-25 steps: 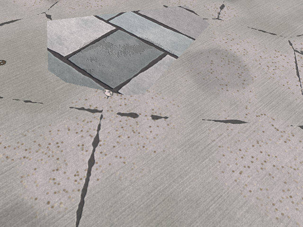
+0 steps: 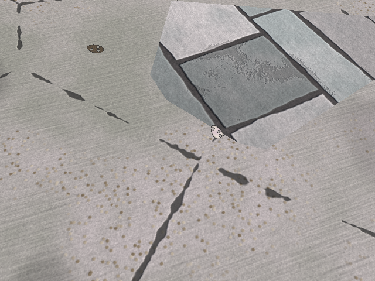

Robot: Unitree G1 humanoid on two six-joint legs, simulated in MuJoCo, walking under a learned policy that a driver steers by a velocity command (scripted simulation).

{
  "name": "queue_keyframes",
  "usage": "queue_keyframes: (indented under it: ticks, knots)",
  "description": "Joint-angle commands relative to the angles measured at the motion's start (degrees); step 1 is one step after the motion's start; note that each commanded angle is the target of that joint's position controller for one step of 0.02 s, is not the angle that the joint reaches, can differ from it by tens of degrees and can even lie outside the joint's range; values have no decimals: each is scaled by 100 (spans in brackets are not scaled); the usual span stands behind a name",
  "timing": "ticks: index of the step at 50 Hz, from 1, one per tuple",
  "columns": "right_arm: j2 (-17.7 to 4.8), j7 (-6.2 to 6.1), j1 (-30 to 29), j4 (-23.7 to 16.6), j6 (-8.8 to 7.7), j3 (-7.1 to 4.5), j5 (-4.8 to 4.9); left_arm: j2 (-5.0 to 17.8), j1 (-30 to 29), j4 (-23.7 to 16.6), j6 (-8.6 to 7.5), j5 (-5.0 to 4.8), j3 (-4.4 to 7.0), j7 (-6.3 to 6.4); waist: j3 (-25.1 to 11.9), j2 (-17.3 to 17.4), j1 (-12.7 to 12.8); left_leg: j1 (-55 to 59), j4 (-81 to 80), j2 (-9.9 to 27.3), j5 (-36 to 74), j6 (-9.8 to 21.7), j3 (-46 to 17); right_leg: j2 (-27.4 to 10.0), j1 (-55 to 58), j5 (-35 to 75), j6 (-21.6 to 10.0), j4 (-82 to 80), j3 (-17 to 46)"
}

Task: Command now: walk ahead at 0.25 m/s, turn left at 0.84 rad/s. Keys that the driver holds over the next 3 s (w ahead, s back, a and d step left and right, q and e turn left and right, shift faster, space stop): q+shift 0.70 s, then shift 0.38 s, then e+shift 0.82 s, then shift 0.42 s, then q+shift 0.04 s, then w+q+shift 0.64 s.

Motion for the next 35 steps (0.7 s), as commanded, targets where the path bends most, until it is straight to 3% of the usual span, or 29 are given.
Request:
queue_keyframes:
  ticks: [1,4,5,6,7,8,9,10,11,12,13,16,18,20,23,26,29,30,31,32,33,34,35]
  knots:
    - [-44,224,617,-230,32,22,-58,915,-857,-588,-8,-169,196,66,-626,-337,-422,1363,-884,-250,860,121,335,-1354,-353,4227,-531,-160,124]
    - [-532,285,1007,-342,121,-193,-6,1154,-969,-707,218,-297,297,62,-983,-525,-751,1863,-1029,-610,60,526,581,-1581,148,5557,-338,1060,116]
    - [-782,242,1422,-318,139,-322,25,1118,-1022,-754,292,-306,301,32,-1202,-477,-995,2424,-1177,-758,-96,727,583,-1569,28,5424,-232,1902,126]
    - [-1025,141,2077,-190,127,-471,42,926,-1116,-808,335,-299,248,-16,-1410,-158,-1370,3417,-1801,-896,416,956,372,-1332,-518,4351,11,3199,177]
    - [-1354,6,1624,-232,81,-499,93,202,-758,-870,343,-9,56,-102,-959,1479,-732,3831,-1970,-269,3334,1224,-1002,-374,-1752,-1139,329,4737,303]
    - [-1690,53,1079,-730,-49,-493,-249,387,-33,-1023,286,45,62,-152,-1970,1795,-145,5048,-2462,974,2680,2808,-4293,726,-3506,-2562,662,6594,1406]
    - [-1443,164,822,-1032,-152,-449,-227,927,-277,-1034,199,28,117,-185,-2602,690,-472,5110,-3160,1277,1213,2754,-4853,437,-3657,-2072,525,6646,2497]
    - [-1247,169,608,-1070,-212,-395,-107,975,-773,-1186,154,-45,132,-177,-1948,256,-423,4591,-3316,1090,496,2448,-4402,314,-3781,-1610,404,6273,2558]
    - [-1018,127,409,-1057,-212,-343,17,885,-937,-1153,166,47,126,-105,-1468,-436,-253,3989,-3292,797,190,2069,-3902,89,-3720,-1240,400,5797,2558]
    - [-887,49,265,-1096,-189,-301,60,874,-1001,-1152,208,107,134,-57,-1354,-484,-159,3514,-3189,622,540,1908,-3523,-32,-3471,-1031,402,5328,2613]
    - [-825,-31,216,-1147,-143,-284,17,865,-1062,-1146,267,106,147,-67,-1320,-380,-105,3166,-3175,387,897,1755,-3191,-59,-3107,-941,413,4953,2603]
    - [-957,-191,286,-1198,1,-357,-22,539,-1083,-1047,345,89,91,-81,-1402,-257,-136,2943,-2964,-4,1737,1567,-2735,143,-2786,-708,642,3854,2439]
    - [-1049,-282,358,-1214,105,-397,-5,467,-1138,-1023,390,44,77,-57,-1507,-143,-197,2904,-2893,-76,1477,1487,-2815,248,-2750,-433,773,3429,2472]
    - [-1007,-336,271,-1259,190,-388,7,490,-1191,-1005,432,7,95,-34,-1467,105,-244,2723,-2886,-213,650,1305,-2895,298,-2661,-67,817,3064,2520]
    - [-921,-334,200,-1294,265,-366,-23,526,-1346,-1038,410,-1,130,-21,-1302,536,-363,2538,-2864,-368,-215,1123,-3091,354,-2455,151,800,2523,2563]
    - [-881,-279,158,-1340,293,-357,-34,600,-1401,-1063,293,-7,177,-65,-1277,820,-461,2688,-2628,-376,-130,1054,-3436,389,-2168,55,690,1828,2617]
    - [-845,-238,-54,-1436,314,-330,28,771,-1000,-932,199,-21,293,-134,-1297,938,-281,2656,-2246,-523,-96,868,-3746,298,-1397,500,512,526,2542]
    - [-720,-225,-5,-1439,319,-281,63,867,-829,-870,198,-3,344,-127,-1362,612,-242,2356,-1803,-789,-984,669,-3528,-83,-806,1060,352,-87,2647]
    - [-359,-195,569,-1354,329,-175,10,1177,-948,-973,263,67,392,-93,-1619,-569,-590,1689,-605,-1371,-2928,399,-2697,-1330,-18,1405,-154,-104,3676]
    - [-626,-169,580,-1535,276,-241,34,1331,-988,-1014,325,283,392,-91,-1245,-1662,-687,624,573,-1773,-3426,113,-1744,-2099,-299,1791,-980,-394,4839]
    - [-1145,-133,510,-1487,218,-368,-1,1113,-1060,-1083,305,281,387,-57,-1057,-1528,-622,316,1425,-1170,-2980,-131,-1505,-2360,-548,1435,-1266,-455,4951]
    - [-1312,-121,509,-1326,238,-426,34,799,-1272,-1178,328,200,299,9,-909,-1126,-574,310,1689,-929,-2472,-231,-1399,-1944,-669,926,-1070,-370,4195]
    - [-1190,-141,563,-1195,293,-411,17,684,-1338,-1220,384,128,256,77,-831,-870,-538,272,1991,-856,-2111,-306,-1273,-1553,-697,657,-839,-287,3614]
